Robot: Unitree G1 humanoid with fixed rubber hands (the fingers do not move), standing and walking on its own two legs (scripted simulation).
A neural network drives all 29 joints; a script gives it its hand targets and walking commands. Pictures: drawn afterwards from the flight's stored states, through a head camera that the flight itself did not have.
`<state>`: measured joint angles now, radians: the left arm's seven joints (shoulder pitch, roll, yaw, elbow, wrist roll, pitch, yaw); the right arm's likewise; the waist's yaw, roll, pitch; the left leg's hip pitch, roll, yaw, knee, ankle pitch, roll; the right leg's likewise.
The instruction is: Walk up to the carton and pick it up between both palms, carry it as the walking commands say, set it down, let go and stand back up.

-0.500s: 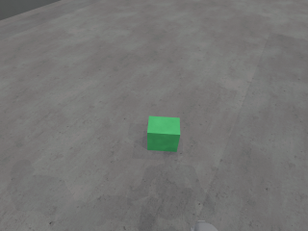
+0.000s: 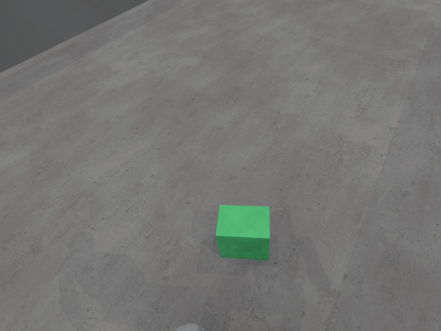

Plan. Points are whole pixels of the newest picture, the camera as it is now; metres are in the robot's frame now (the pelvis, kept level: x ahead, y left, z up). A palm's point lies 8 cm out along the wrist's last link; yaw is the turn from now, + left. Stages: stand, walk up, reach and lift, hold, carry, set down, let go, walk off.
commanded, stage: walk up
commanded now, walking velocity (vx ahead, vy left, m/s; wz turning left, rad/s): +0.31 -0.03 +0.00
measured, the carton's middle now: (244, 233) +0.66 +0.01 -0.67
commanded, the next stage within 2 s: none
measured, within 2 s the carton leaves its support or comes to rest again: neither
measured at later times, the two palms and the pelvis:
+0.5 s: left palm (116, 325) +0.18 +0.28 -0.15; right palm (374, 330) +0.17 -0.23 -0.10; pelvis +0.11 +0.03 +0.00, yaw -2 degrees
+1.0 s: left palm (144, 320) +0.19 +0.21 -0.13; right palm (382, 306) +0.22 -0.27 -0.14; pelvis +0.16 -0.02 +0.00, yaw -1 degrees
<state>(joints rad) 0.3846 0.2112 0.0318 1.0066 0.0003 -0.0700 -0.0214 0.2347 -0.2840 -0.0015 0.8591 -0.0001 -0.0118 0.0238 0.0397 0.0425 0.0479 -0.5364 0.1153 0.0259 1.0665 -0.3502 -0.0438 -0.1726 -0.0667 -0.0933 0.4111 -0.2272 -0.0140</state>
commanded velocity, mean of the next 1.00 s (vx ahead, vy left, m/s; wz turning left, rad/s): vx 0.17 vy -0.08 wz -0.01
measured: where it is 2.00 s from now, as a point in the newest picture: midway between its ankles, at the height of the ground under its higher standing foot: outside the picture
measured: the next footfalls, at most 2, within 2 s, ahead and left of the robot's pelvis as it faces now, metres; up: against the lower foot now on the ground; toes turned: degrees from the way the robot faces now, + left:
left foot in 0.20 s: +0.20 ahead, +0.16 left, +0.00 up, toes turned +9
right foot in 0.64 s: +0.20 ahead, -0.13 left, +0.00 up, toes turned -9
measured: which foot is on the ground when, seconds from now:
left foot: up 0.00-0.18, down 0.20-0.64, up 0.66-1.00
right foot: down 0.00-0.20, up 0.22-0.62, down 0.64-1.00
